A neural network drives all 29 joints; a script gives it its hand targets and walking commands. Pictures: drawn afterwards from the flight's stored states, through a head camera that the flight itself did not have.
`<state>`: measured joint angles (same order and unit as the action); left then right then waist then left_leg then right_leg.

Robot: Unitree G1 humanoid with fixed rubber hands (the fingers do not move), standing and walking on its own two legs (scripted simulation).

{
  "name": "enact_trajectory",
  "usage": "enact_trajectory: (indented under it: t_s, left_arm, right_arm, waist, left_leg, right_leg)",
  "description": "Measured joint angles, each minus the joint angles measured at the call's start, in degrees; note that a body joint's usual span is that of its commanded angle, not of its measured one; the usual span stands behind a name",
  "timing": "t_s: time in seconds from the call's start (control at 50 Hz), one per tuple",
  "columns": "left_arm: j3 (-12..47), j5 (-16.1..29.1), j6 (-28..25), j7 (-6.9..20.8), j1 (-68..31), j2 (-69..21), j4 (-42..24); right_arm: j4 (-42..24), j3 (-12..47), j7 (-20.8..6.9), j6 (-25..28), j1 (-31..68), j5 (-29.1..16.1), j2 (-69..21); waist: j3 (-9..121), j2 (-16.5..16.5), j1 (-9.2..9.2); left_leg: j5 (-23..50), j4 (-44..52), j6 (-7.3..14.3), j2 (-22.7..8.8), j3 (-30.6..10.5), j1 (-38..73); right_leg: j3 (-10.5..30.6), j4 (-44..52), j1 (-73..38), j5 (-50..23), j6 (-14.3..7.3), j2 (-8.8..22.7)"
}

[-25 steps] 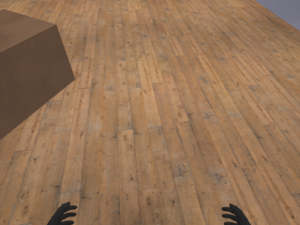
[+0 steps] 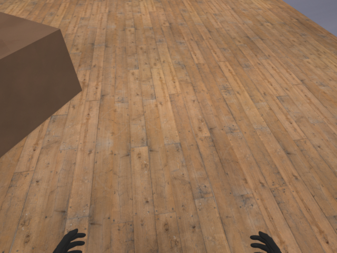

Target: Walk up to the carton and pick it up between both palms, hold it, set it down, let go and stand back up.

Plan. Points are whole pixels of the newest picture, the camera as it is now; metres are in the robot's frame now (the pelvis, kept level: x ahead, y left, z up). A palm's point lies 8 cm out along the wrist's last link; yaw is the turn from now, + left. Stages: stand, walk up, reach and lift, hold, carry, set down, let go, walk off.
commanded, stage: stand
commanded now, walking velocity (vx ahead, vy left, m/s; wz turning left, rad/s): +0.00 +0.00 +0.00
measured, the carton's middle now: out of the picture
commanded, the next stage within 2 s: none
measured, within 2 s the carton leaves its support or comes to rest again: neither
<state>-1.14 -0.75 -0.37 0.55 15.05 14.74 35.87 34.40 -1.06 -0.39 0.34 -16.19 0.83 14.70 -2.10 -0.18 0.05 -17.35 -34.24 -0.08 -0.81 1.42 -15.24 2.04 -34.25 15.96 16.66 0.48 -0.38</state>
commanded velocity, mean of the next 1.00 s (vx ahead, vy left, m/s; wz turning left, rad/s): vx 0.00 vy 0.00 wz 0.00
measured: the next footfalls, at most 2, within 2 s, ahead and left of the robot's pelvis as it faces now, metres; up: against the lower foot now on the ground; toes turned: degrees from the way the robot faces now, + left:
none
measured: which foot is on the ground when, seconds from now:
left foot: down 0.00-1.00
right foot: down 0.00-1.00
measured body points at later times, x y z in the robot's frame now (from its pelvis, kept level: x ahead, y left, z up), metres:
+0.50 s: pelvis +0.00 +0.00 +0.00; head +0.00 +0.00 +0.45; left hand +0.13 +0.26 -0.10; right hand +0.11 -0.26 -0.10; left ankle +0.01 +0.12 -0.73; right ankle +0.02 -0.13 -0.73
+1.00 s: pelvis +0.00 +0.00 +0.00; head +0.01 +0.00 +0.45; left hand +0.13 +0.26 -0.10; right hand +0.11 -0.26 -0.10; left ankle +0.01 +0.12 -0.73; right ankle +0.02 -0.13 -0.73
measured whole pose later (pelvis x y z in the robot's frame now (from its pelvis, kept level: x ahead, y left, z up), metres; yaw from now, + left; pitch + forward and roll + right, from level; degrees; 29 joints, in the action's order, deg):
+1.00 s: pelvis +0.00 +0.00 +0.00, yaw -2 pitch -2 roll +0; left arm -0.7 -0.7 -0.2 0.3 15.7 15.2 37.3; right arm 36.2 -0.6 -0.3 0.2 -17.2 0.7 15.4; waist -2.1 -0.3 -0.1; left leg -16.9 -32.9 0.1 -1.2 2.7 -14.4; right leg 3.7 -33.1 15.9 15.7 0.8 -0.7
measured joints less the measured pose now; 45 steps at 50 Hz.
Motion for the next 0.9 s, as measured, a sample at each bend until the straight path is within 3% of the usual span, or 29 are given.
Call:
enact_trajectory:
  t_s: [0.9]
  left_arm:
    - [0.4, 0.1, 0.1, -0.2, 0.6, 0.5, 1.3]
  right_arm:
    - [1.7, 0.5, 0.1, -0.2, -0.9, -0.2, 0.6]
  waist:
    - [0.1, -0.1, -0.14]
  left_leg:
    - [0.4, 1.2, 0.1, -0.3, 1.2, 0.7]
  right_leg:
    - [1.5, 1.1, -0.1, -0.9, 0.3, -0.3]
